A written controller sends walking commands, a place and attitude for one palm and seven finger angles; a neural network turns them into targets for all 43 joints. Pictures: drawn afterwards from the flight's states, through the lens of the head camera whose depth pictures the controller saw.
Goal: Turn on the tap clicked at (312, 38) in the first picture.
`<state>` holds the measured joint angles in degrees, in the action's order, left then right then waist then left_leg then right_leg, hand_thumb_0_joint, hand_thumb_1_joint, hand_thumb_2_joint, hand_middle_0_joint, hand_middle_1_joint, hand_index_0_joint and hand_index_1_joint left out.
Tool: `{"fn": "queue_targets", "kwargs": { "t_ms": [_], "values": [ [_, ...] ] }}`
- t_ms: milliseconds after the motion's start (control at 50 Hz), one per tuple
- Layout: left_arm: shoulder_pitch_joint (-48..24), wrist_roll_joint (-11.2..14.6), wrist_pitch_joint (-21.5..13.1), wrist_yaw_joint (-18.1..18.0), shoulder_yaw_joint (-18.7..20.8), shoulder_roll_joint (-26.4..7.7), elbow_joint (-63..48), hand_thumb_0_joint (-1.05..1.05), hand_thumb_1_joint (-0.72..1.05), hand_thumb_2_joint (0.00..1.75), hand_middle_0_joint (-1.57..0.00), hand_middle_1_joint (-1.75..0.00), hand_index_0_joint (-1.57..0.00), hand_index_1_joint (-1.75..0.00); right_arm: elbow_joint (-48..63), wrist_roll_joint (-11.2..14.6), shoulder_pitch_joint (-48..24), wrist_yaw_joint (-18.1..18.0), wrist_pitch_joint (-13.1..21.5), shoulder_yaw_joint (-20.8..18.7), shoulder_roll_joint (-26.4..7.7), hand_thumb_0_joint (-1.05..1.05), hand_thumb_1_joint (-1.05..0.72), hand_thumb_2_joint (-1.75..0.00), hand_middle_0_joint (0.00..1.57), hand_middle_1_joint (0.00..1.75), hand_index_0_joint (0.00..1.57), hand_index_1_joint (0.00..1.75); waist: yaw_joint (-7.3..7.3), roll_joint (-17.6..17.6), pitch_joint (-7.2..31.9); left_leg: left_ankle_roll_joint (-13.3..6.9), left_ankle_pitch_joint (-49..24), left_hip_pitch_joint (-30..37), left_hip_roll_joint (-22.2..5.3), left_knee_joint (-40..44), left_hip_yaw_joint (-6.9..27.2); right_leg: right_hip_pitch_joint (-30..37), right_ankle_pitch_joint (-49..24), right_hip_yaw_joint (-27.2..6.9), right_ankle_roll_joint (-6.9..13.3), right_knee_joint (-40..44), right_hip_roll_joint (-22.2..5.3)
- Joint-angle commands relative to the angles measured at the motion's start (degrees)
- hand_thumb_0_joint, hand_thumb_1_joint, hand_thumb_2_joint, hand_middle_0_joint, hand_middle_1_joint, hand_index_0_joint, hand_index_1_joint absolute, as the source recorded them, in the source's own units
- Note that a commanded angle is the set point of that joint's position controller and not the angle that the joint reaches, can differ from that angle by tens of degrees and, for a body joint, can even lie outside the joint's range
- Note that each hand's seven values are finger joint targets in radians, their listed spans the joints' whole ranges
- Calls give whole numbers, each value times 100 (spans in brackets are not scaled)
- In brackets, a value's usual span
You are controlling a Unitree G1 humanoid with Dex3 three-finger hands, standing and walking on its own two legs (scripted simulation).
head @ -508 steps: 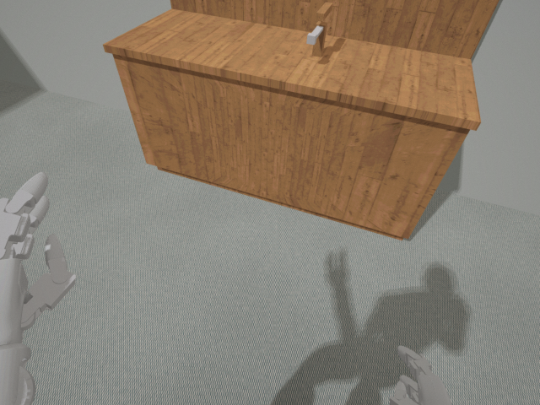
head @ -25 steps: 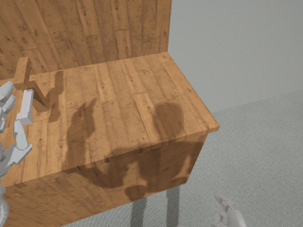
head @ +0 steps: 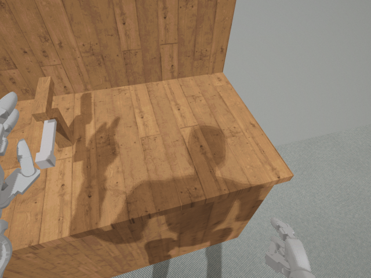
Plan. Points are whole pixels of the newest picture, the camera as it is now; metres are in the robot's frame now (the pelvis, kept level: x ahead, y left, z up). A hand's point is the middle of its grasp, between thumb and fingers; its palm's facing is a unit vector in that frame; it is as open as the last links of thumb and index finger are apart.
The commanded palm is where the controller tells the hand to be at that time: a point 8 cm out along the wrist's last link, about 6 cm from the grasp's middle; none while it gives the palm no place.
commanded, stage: come to a stop and stand still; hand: left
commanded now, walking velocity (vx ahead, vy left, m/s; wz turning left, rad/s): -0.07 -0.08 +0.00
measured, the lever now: (45, 159) +0.32 +0.33 +0.06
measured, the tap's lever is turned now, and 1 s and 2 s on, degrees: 0 0 0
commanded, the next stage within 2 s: look again from close up in 0.82 s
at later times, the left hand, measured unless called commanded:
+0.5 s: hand (23, 188) +0.21 +0.27 +0.16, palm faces +0.28 -0.87 -0.41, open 7.4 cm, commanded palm +0.15 +0.31 +0.19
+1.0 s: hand (8, 182) +0.21 +0.29 +0.17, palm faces +0.36 -0.84 -0.39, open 7.4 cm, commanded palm +0.15 +0.32 +0.19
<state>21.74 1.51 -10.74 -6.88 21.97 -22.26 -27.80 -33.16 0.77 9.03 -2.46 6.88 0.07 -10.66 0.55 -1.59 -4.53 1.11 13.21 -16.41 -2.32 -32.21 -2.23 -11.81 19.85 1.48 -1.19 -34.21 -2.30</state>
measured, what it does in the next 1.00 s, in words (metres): stands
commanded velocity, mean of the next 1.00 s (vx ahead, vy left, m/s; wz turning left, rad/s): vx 0.00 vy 0.00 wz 0.00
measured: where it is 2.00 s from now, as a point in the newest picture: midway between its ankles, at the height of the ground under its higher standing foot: outside the picture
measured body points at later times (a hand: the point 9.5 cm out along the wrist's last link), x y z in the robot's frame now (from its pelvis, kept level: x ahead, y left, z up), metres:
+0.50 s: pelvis -0.01 +0.03 +0.01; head +0.01 +0.06 +0.46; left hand +0.19 +0.31 +0.18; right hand +0.15 -0.21 -0.05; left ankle +0.04 +0.14 -0.73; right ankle -0.01 -0.13 -0.73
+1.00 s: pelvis -0.01 +0.04 +0.01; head +0.02 +0.06 +0.46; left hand +0.19 +0.33 +0.19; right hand +0.17 -0.17 -0.06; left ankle +0.04 +0.14 -0.73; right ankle -0.01 -0.13 -0.73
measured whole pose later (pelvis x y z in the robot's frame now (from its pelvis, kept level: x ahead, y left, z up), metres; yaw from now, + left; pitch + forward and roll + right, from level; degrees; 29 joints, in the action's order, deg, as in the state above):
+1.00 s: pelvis -0.01 +0.04 +0.01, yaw -1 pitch -1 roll -2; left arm 23.3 1.8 -13.4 -5.0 20.9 -21.5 -25.5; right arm -33.3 0.1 10.8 -1.6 9.2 2.1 -10.3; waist 1.8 -0.9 -3.9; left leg -1.6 9.6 -16.9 -1.8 -26.9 -3.4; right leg -9.3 11.6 0.7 -3.4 -21.5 -2.5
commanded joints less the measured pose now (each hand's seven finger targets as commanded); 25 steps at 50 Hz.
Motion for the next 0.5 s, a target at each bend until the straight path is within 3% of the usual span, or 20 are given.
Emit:
{"fn": "queue_targets", "kwargs": {
  "t_ms": [0, 40, 60, 120, 140, 160, 180, 200, 220, 240, 260, 300, 340, 380, 400, 420, 440, 480],
  "values": [
    [199, 93, -210, -33, 432, -657, -1301, 0, 90, 90, -20, -30, -20, -30, 887, 24, -151, 12, 268, -235, -727, 0, -90, -90, 20, 30, 20, 30, -27, 225, 1056, -103, -1317, 505, -376, 723, 257, 393, -1987, -325, 243, 1121, -27],
    [210, 132, -110, -48, 384, -637, -1141, 0, 90, 90, -20, -30, -20, -30, 851, -23, -220, -36, 221, -140, -690, 0, -90, -90, 20, 30, 20, 30, -7, 748, 1066, -113, -1203, 601, -401, 970, 222, 332, -1820, -268, 191, 1185, -3],
    [16, 127, -74, -65, 424, -739, -1171, 0, 90, 90, -20, -30, -20, -30, 886, -26, -288, -66, 229, -124, -665, 0, -90, -90, 20, 30, 20, 30, 7, 823, 1047, -103, -1011, 590, -408, 1041, 224, 346, -1765, -297, 179, 1253, -17],
    [-246, 132, 32, -93, 454, -877, -1173, 0, 90, 90, -20, -30, -20, -30, 870, -31, -368, -151, 188, -54, -620, 0, -90, -90, 20, 30, 20, 30, 5, 455, 1003, -101, -632, 658, -328, 1107, 214, 350, -1724, -308, 172, 1456, -10],
    [-212, 152, 53, -81, 355, -751, -1067, 0, 90, 90, -20, -30, -20, -30, 875, -49, -358, -164, 165, -45, -614, 0, -90, -90, 20, 30, 20, 30, 12, 420, 1002, -116, -537, 645, -303, 1101, 167, 348, -1661, -282, 160, 1525, -2],
    [-5736, -678, -544, 13, 3541, -5094, -1983, 0, 90, 90, -20, -30, -20, -30, 666, -392, 194, -156, 403, -362, -930, 0, -90, -90, 20, 30, 20, 30, 321, -508, 21, -219, -988, -190, -422, 26, -138, -662, -2309, -810, 68, 2182, -451],
    [-2607, -199, -313, 235, 1142, -1576, 1139, 0, 90, 90, -20, -30, -20, -30, 262, -201, -4, -117, 400, -137, -278, 0, -90, -90, 20, 30, 20, 30, 84, -614, 1055, -181, -1041, 617, 216, 372, -41, -228, -2918, -979, 601, 1504, -587],
    [-1361, -87, -311, 295, 619, -953, 946, 0, 90, 90, -20, -30, -20, -30, 752, -101, 125, -56, 489, -359, -757, 0, -90, -90, 20, 30, 20, 30, 283, 250, 1203, -123, -1397, 998, -6, 429, -188, -5, -3582, -1115, 302, 1369, -397],
    [-847, 86, -348, 289, -68, -202, 286, 0, 90, 90, -20, -30, -20, -30, 821, 23, -78, 74, 522, -357, -734, 0, -90, -90, 20, 30, 20, 30, 204, 1197, 1619, -228, -2081, 1412, -137, 539, -210, 292, -3366, -633, 265, 956, -299],
    [-804, 84, -408, 236, 42, -499, -524, 0, 90, 90, -20, -30, -20, -30, 910, 9, -72, 167, 529, -381, -808, 0, -90, -90, 20, 30, 20, 30, 194, 1191, 1796, -275, -2404, 1366, -239, 549, -80, 458, -2806, -413, 205, 879, -192],
    [-598, 97, -437, 203, 13, -564, -962, 0, 90, 90, -20, -30, -20, -30, 985, 7, -192, 223, 540, -347, -768, 0, -90, -90, 20, 30, 20, 30, 238, 924, 1757, -287, -2454, 1295, -289, 543, 41, 446, -2476, -348, 168, 899, -134],
    [-125, 107, -442, 147, 220, -778, -1265, 0, 90, 90, -20, -30, -20, -30, 1018, 4, -231, 247, 536, -330, -764, 0, -90, -90, 20, 30, 20, 30, 232, 252, 1606, -238, -1858, 1005, -245, 618, 147, 394, -1925, -319, 143, 1059, -54],
    [216, 155, -460, 62, 569, -990, -1176, 0, 90, 90, -20, -30, -20, -30, 1023, 10, -297, 178, 515, -273, -771, 0, -90, -90, 20, 30, 20, 30, 201, 223, 1341, -236, -1117, 620, -255, 850, 212, 322, -1365, -139, 116, 1091, -25],
    [66, 194, -551, 30, 851, -1169, -1116, 0, 90, 90, -20, -30, -20, -30, 1029, 17, -294, 66, 498, -269, -771, 0, -90, -90, 20, 30, 20, 30, 137, 105, 1023, -203, -195, 386, -222, 1036, 285, 111, -909, -250, 142, 1239, -45],
    [52, 211, -594, 10, 986, -1250, -1019, 0, 90, 90, -20, -30, -20, -30, 1018, 12, -270, 10, 485, -269, -771, 0, -90, -90, 20, 30, 20, 30, 124, 189, 915, -210, 168, 283, -221, 1133, 325, 64, -707, -270, 143, 1302, -39],
    [-74, 186, -620, -30, 1141, -1411, -1075, 0, 90, 90, -20, -30, -20, -30, 998, 42, -366, -42, 469, -240, -774, 0, -90, -90, 20, 30, 20, 30, 108, 521, 762, -212, 379, 278, -249, 1265, 338, -64, -574, -241, 147, 1301, -12],
    [-249, 187, -682, 1, 909, -1159, -978, 0, 90, 90, -20, -30, -20, -30, 974, 6, -274, -65, 472, -242, -797, 0, -90, -90, 20, 30, 20, 30, 75, 647, 677, -249, 728, 79, -302, 1397, 396, 1, -414, -163, 148, 1265, 16],
    [-449, 140, -755, 11, 816, -1100, -907, 0, 90, 90, -20, -30, -20, -30, 957, 22, -199, -80, 558, -249, -791, 0, -90, -90, 20, 30, 20, 30, 85, 872, 681, -298, 1193, -38, -350, 1497, 448, 125, -342, -196, 160, 1228, 36]
  ]
}}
